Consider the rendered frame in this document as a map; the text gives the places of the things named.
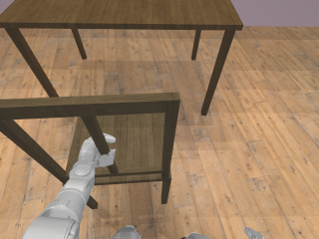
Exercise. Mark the chair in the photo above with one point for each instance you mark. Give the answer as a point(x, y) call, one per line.
point(143, 125)

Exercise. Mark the left robot hand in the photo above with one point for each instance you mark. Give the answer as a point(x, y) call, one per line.
point(89, 151)

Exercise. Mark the left robot forearm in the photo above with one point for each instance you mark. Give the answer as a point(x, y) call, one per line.
point(73, 197)

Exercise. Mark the robot left upper arm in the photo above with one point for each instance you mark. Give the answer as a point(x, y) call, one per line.
point(47, 227)

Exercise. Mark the robot left thigh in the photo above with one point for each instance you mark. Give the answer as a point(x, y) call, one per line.
point(127, 233)

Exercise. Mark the table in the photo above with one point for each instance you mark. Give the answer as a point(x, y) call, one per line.
point(209, 15)

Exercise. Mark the right robot hand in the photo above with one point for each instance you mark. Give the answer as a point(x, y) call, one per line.
point(252, 234)

